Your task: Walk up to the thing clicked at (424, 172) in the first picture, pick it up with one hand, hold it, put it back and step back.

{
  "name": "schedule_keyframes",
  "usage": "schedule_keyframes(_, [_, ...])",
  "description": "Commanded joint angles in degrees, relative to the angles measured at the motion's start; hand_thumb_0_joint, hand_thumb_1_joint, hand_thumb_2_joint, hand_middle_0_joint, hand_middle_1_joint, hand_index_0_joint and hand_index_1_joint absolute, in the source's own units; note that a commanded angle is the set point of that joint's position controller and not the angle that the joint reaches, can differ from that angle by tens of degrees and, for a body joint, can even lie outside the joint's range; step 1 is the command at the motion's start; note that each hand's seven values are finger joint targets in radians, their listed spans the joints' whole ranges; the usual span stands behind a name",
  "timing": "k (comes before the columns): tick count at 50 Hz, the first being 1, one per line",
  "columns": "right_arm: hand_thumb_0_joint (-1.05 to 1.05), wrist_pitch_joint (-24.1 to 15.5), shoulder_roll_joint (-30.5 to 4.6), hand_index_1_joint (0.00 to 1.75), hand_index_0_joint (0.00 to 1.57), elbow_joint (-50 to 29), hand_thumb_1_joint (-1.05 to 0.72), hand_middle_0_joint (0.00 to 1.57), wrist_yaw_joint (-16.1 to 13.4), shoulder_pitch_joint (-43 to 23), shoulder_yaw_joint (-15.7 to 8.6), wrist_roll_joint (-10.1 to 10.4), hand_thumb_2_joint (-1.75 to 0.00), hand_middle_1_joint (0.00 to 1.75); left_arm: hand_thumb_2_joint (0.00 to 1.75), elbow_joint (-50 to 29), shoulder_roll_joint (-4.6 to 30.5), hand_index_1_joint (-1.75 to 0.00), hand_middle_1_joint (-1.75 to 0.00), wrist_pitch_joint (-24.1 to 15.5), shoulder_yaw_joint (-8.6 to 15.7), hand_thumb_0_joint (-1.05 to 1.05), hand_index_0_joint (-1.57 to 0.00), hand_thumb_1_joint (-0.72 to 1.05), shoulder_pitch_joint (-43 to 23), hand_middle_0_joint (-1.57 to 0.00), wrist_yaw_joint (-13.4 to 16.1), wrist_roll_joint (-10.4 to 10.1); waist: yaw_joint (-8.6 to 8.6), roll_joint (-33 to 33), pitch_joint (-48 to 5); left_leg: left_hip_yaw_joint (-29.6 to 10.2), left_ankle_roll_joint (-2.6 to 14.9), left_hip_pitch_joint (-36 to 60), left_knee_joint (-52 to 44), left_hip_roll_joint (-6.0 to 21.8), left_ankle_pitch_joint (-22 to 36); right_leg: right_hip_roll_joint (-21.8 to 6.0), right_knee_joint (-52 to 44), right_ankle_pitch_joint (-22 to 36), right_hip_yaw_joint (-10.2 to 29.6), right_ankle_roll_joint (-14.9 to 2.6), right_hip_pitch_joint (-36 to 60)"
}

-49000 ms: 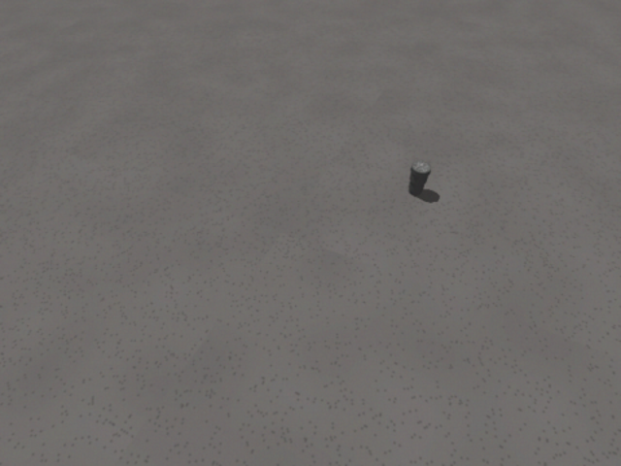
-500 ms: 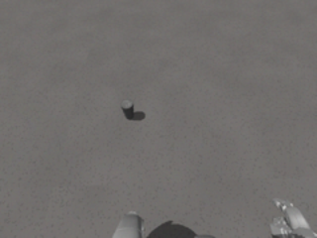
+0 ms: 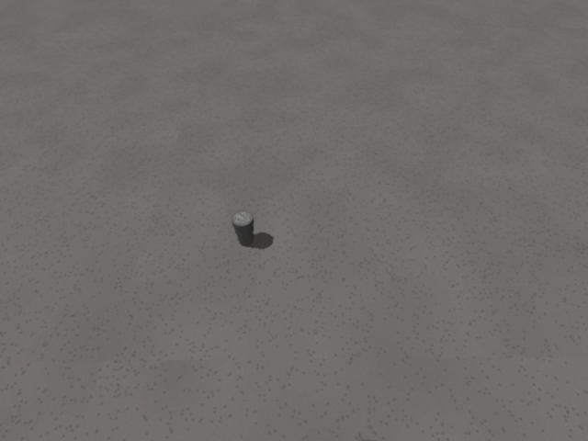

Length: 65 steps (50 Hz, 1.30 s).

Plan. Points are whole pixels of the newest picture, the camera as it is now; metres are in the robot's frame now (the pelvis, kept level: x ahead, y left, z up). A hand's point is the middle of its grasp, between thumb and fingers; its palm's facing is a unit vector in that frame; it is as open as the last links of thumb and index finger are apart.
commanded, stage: step back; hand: left
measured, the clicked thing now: (244, 229) +1.02 +0.21 -0.69
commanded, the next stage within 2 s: stand in 0.60 s
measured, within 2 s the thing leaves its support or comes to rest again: neither
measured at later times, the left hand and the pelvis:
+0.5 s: hand out of the picture +0.10 +0.28 -0.16, palm faces +0.08 -0.93 -0.37, open 7.4 cm; pelvis +0.04 +0.01 -0.01, yaw +2 degrees
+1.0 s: hand out of the picture +0.12 +0.27 -0.14, palm faces -0.01 -0.94 -0.33, open 7.4 cm; pelvis +0.04 +0.02 +0.01, yaw +1 degrees
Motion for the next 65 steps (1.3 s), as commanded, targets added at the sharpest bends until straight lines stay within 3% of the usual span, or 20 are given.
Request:
schedule_keyframes(1, [0.00,-0.45,-15.58,0.30,0.20,-5.35,-0.90,0.20,-1.04,-6.48,-3.62,0.91,-0.90,0.30,0.90,-2.30,8.08,-0.30,-0.30,-2.56,2.73,0.00,-0.20,0.90,2.83,-0.20,1.09,0.50,3.72,10.20,-1.48,-9.62,7.65,-8.49,-6.04,9.23,-5.87,2.69,-16.27,8.95,-3.54,-0.70,10.82])
schedule_keyframes(2, [0.00,-0.05,-12.29,0.30,0.20,-5.38,-0.90,0.20,-1.17,-6.08,-2.48,1.33,-0.90,0.30,0.90,-0.89,9.00,-0.30,-0.30,-2.92,3.06,0.00,-0.20,0.90,4.74,-0.20,1.63,0.67,4.79,5.69,-2.69,-6.96,5.51,-12.37,0.46,6.47,-4.03,2.81,-19.45,10.45,-1.87,-0.47,17.25])
schedule_keyframes(3, [0.00,-0.07,-8.49,0.30,0.20,-6.28,-0.90,0.20,-1.46,-5.28,-1.17,1.74,-0.90,0.30,0.90,-0.70,11.63,-0.30,-0.30,-3.24,3.87,0.00,-0.20,0.90,6.89,-0.20,2.17,1.37,5.84,-3.00,-4.15,-4.45,3.21,-18.54,12.14,1.23,-5.22,-4.86,-24.65,4.28,11.70,-2.05,21.87])
schedule_keyframes(4, [0.00,0.01,-6.71,0.30,0.20,-6.97,-0.90,0.20,-1.92,-4.99,-0.61,1.48,-0.90,0.30,0.90,-1.56,16.23,-0.30,-0.30,-3.39,4.91,0.00,-0.20,0.90,6.59,-0.20,2.42,1.73,5.98,-10.62,-1.97,-3.95,0.80,-27.71,21.43,-5.75,-15.12,-17.56,-31.77,-3.31,30.65,-5.82,21.74])
schedule_keyframes(5, [0.00,0.41,-11.82,0.30,0.20,-5.70,-0.90,0.20,-2.70,-4.27,-2.15,0.99,-0.90,0.30,0.90,-3.60,17.87,-0.30,-0.30,-3.18,5.08,0.00,-0.20,0.90,1.04,-0.20,2.43,1.58,4.74,-4.42,-0.07,-7.57,0.47,-23.42,24.94,-0.67,-15.13,-23.66,-33.21,-11.85,34.80,-10.90,11.89])
schedule_keyframes(6, [0.00,0.11,-14.10,0.30,0.20,-4.82,-0.90,0.20,-2.79,-2.87,-2.97,1.08,-0.90,0.30,0.90,-4.46,17.50,-0.30,-0.30,-3.26,4.92,0.00,-0.20,0.90,-0.99,-0.20,2.20,1.31,3.66,-4.10,2.82,-7.25,0.41,-21.58,25.83,1.06,-14.51,-23.71,-32.24,-9.90,34.78,-13.50,7.76])
schedule_keyframes(9, [0.00,-0.34,-12.38,0.30,0.20,-2.12,-0.90,0.20,-2.17,-0.81,-2.14,1.49,-0.90,0.30,0.90,-4.42,12.11,-0.30,-0.30,-4.14,3.14,0.00,-0.20,0.90,-2.39,-0.20,2.36,0.30,1.61,-2.78,1.71,-7.35,0.07,-18.70,22.41,1.21,-6.53,-13.62,-26.76,15.95,15.48,-7.46,11.01])
schedule_keyframes(10, [0.00,-0.31,-11.62,0.30,0.20,-1.89,-0.90,0.20,-2.11,-0.30,-1.99,1.27,-0.90,0.30,0.90,-3.64,12.08,-0.30,-0.30,-4.18,2.99,0.00,-0.20,0.90,-2.07,-0.20,2.41,0.21,1.62,-3.99,0.52,-6.47,-0.26,-16.74,21.57,1.04,-5.62,-13.09,-24.70,23.61,12.81,-7.34,10.47])
schedule_keyframes(17, [0.00,-0.04,-9.86,0.30,0.20,-1.93,-0.90,0.20,-2.03,-4.03,-1.56,1.34,-0.90,0.30,0.90,-4.16,11.73,-0.30,-0.30,-2.68,1.96,0.00,-0.20,0.90,-3.32,-0.20,2.61,-0.31,2.00,-9.15,-2.22,4.32,-0.38,-5.45,4.31,1.07,1.27,-11.76,-15.64,44.97,4.31,-6.54,7.97])
schedule_keyframes(20, [0.00,-0.16,-11.00,0.30,0.20,-0.73,-0.90,0.20,-2.45,-3.57,-2.14,1.19,-0.90,0.30,0.90,-4.49,11.26,-0.30,-0.30,-1.49,1.19,0.00,-0.20,0.90,-4.05,-0.20,2.65,-0.62,0.54,-5.15,-3.96,3.01,1.25,2.50,-4.31,1.83,13.47,-9.44,-10.18,34.71,3.95,-3.60,4.28])
schedule_keyframes(21, [0.00,-0.40,-13.32,0.30,0.20,-0.44,-0.90,0.20,-2.77,-2.86,-2.70,0.91,-0.90,0.30,0.90,-4.96,9.53,-0.30,-0.30,-1.37,0.65,0.00,-0.20,0.90,-3.63,-0.20,2.59,-0.79,0.55,0.71,-6.29,-2.83,2.96,5.45,-5.22,7.01,19.67,-7.29,-7.18,28.03,2.97,-2.11,2.38])
schedule_keyframes(22, [0.00,-0.69,-15.76,0.30,0.20,-1.16,-0.90,0.20,-2.94,-4.84,-2.95,0.71,-0.90,0.30,0.90,-4.83,7.66,-0.30,-0.30,-0.94,0.03,0.00,-0.20,0.90,-2.77,-0.20,2.50,-1.40,1.23,7.09,-7.94,-13.06,7.08,4.96,-8.52,14.42,18.80,-1.94,-2.27,15.29,1.17,-0.13,0.53])
schedule_keyframes(23, [0.00,-0.51,-17.81,0.30,0.20,-1.89,-0.90,0.20,-2.79,-8.19,-2.81,1.39,-0.90,0.30,0.90,-2.88,8.37,-0.30,-0.30,-0.22,0.39,0.00,-0.20,0.90,-2.01,-0.20,2.89,-2.14,1.73,10.81,-8.21,-16.88,12.38,-1.59,-10.59,19.06,11.62,0.66,-0.48,-0.34,-0.91,-0.15,4.81])
schedule_keyframes(25, [0.00,-0.17,-16.60,0.30,0.20,-1.42,-0.90,0.20,-2.62,-10.92,-2.65,0.65,-0.90,0.30,0.90,-1.17,9.07,-0.30,-0.30,-0.01,0.36,0.00,-0.20,0.90,-2.39,-0.20,2.61,-1.23,1.75,10.05,-5.17,-14.64,12.03,-5.85,-12.86,17.90,2.16,-0.12,0.35,-4.94,1.13,-0.56,5.97])
schedule_keyframes(29, [0.00,0.21,-13.73,0.30,0.20,-1.24,-0.90,0.20,-2.43,-15.94,-1.59,0.96,-0.90,0.30,0.90,2.23,7.85,-0.30,-0.30,-1.06,0.35,0.00,-0.20,0.90,2.15,-0.20,2.46,-0.80,4.20,10.34,-4.21,-7.90,5.78,-6.12,-7.17,12.92,5.01,-0.71,-16.41,8.88,0.96,-0.53,9.34])
schedule_keyframes(32, [0.00,-0.57,-10.10,0.30,0.20,0.24,-0.90,0.20,-1.76,-11.13,-0.51,2.99,-0.90,0.30,0.90,1.61,11.41,-0.30,-0.30,-2.48,-0.70,0.00,-0.20,0.90,-5.32,-0.20,2.19,0.27,-1.13,0.50,-7.00,-2.03,0.89,1.27,-4.36,5.70,12.60,-9.69,-24.08,20.53,12.30,-2.45,8.34])
schedule_keyframes(35, [0.00,-1.30,-11.75,0.30,0.20,2.33,-0.90,0.20,-1.55,-13.98,-0.44,2.25,-0.90,0.30,0.90,3.33,7.95,-0.30,-0.30,-2.08,-1.97,0.00,-0.20,0.90,-6.71,-0.20,1.63,-0.92,0.12,2.14,-7.03,-3.81,2.13,9.64,-7.50,8.96,17.32,-4.71,-23.13,17.43,5.38,-0.03,5.47])
schedule_keyframes(42, [0.00,-1.40,-11.15,0.30,0.20,4.62,-0.90,0.20,-1.46,-14.47,0.15,2.20,-0.90,0.30,0.90,5.23,8.21,-0.30,-0.30,-2.13,-2.36,0.00,-0.20,0.90,-7.07,-0.20,1.75,-0.78,0.27,-1.10,-5.40,-1.92,1.13,7.91,-11.30,8.58,19.70,-6.12,-26.72,24.01,5.10,0.46,10.78])
schedule_keyframes(56, [0.00,-1.28,-11.67,0.30,0.20,7.03,-0.90,0.20,-1.35,-14.06,0.27,1.97,-0.90,0.30,0.90,6.31,8.22,-0.30,-0.30,-1.55,-2.31,0.00,-0.20,0.90,-7.22,-0.20,1.26,-0.54,0.67,3.49,-2.00,-3.05,-0.21,2.99,-17.94,8.53,3.40,-5.63,-30.39,10.89,5.03,0.30,10.14])
schedule_keyframes(65, [0.00,-1.43,-11.71,0.30,0.20,7.32,-0.90,0.20,-1.53,-13.38,0.35,2.01,-0.90,0.30,0.90,6.39,8.08,-0.30,-0.30,-1.65,-2.54,0.00,-0.20,0.90,-7.00,-0.20,1.28,-0.43,0.51,1.03,-5.20,-2.49,0.33,6.20,-16.24,8.89,10.67,-6.19,-29.51,15.67,5.16,0.29,10.60])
